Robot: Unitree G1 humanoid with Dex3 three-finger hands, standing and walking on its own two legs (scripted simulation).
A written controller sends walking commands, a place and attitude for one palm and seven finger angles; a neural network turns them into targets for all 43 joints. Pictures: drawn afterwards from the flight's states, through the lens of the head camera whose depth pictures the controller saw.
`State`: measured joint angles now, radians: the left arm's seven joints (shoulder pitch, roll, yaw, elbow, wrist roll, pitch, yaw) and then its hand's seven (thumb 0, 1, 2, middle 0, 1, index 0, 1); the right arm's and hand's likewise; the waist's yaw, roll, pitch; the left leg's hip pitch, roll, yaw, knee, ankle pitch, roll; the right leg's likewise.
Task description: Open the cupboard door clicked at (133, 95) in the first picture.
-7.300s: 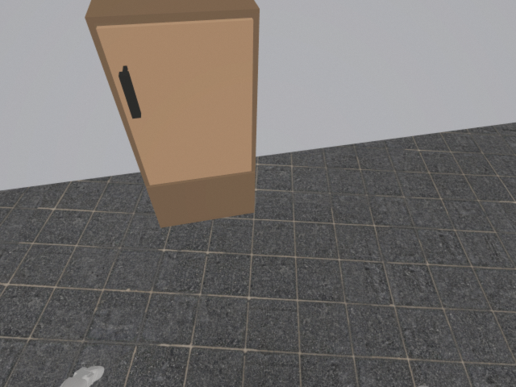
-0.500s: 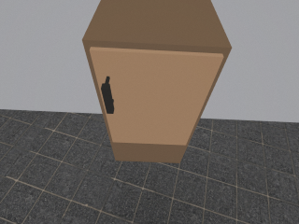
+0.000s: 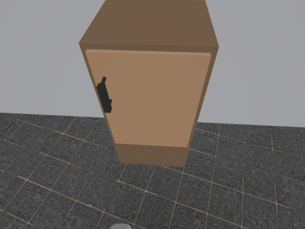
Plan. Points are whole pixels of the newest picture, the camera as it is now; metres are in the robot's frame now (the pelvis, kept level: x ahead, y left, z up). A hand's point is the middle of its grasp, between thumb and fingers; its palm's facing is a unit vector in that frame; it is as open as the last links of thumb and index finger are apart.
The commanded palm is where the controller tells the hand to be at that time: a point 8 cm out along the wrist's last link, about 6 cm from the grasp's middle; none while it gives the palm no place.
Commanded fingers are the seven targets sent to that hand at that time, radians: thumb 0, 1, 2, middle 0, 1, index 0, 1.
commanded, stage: come to a stop and stand still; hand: left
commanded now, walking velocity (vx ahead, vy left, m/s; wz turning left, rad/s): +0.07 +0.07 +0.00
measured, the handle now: (106, 95) +0.57 +0.24 -0.03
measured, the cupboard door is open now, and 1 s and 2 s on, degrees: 0 0 0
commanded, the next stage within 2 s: look again from close up in 0.50 s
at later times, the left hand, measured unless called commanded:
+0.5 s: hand out of the picture +0.01 +0.23 -0.18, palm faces +0.04 -0.98 -0.22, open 7.2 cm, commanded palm none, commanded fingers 0.00 0.90 0.90 -0.20 -0.30 -0.20 -0.30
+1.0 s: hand out of the picture +0.03 +0.24 -0.18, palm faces +0.02 -0.97 -0.23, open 7.3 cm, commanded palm none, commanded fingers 0.00 0.90 0.90 -0.20 -0.30 -0.20 -0.30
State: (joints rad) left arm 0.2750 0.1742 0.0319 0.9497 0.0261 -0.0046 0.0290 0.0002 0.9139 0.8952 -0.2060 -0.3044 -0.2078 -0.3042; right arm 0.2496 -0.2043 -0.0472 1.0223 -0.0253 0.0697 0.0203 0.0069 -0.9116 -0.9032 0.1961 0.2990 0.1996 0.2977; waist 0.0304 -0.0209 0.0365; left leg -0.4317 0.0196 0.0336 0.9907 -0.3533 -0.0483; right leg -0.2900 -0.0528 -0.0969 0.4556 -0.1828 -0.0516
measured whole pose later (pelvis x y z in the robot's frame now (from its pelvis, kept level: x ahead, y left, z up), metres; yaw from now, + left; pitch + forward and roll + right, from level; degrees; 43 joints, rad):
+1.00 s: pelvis -0.02 +0.05 -0.01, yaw +0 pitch -3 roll +0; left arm 0.27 0.20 0.00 1.01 0.01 -0.01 0.04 0.00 0.91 0.90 -0.20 -0.30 -0.20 -0.30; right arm 0.23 -0.22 -0.02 1.01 -0.02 -0.01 -0.03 0.01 -0.91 -0.90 0.20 0.30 0.20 0.30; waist 0.00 -0.01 -0.01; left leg -0.17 0.01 0.07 0.52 -0.30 0.02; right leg -0.20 0.01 -0.07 0.51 -0.26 -0.03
